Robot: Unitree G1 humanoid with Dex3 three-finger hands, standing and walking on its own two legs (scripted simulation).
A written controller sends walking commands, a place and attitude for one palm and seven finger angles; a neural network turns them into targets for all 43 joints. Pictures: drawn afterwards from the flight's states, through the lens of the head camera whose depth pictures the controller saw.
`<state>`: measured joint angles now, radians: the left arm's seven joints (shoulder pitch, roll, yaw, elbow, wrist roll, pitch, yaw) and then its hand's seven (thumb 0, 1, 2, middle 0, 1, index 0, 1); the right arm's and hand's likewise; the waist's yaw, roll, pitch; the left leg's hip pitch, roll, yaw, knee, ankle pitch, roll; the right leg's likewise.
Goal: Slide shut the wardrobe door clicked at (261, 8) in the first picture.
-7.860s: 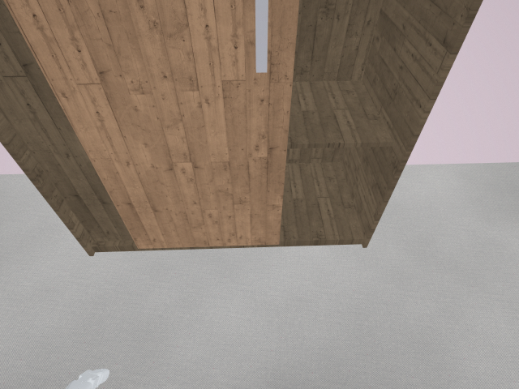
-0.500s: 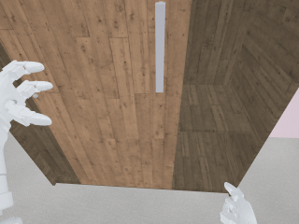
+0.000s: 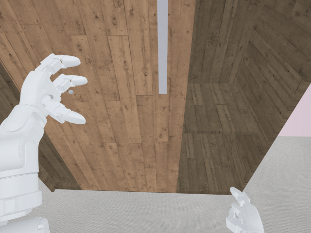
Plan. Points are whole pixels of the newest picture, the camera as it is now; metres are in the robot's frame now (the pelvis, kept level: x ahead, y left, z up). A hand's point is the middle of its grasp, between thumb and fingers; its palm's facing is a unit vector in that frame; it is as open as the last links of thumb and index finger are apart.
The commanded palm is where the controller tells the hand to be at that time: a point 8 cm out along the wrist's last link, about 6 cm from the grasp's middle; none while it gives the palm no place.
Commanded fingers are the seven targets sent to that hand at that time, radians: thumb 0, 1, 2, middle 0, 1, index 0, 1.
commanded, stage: move the hooked fingers beside the handle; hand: left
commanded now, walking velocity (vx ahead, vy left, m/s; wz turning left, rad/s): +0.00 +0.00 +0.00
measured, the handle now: (162, 49) +0.54 +0.04 +0.25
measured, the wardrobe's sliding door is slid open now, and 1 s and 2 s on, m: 0.39 0.39 0.39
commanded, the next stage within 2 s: none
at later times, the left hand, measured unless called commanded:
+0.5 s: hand (100, 78) +0.38 +0.17 +0.25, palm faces +0.06 -1.00 -0.02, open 14.0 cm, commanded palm +0.35 +0.22 +0.24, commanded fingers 0.00 -0.50 0.30 -0.30 -1.20 -0.30 -1.20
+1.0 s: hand (134, 70) +0.44 +0.11 +0.24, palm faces +0.02 -1.00 +0.02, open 14.0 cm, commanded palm +0.42 +0.17 +0.24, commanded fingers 0.00 -0.50 0.30 -0.30 -1.20 -0.30 -1.20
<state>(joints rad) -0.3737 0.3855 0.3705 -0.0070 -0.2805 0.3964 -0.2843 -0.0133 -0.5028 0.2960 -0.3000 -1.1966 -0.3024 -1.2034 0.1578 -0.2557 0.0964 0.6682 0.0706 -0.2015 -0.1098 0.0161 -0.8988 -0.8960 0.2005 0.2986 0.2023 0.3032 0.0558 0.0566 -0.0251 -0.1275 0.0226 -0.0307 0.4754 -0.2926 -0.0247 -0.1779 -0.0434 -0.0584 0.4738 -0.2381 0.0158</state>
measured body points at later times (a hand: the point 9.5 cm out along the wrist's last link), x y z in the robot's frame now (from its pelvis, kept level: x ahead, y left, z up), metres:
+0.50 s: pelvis +0.01 +0.00 +0.00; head -0.02 -0.03 +0.45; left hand +0.37 +0.23 +0.25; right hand +0.20 -0.23 -0.08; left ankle -0.02 +0.14 -0.74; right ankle +0.01 -0.13 -0.74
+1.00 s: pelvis +0.00 +0.00 +0.00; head -0.01 -0.01 +0.45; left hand +0.43 +0.16 +0.24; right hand +0.15 -0.23 -0.10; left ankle -0.02 +0.14 -0.74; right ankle +0.01 -0.13 -0.74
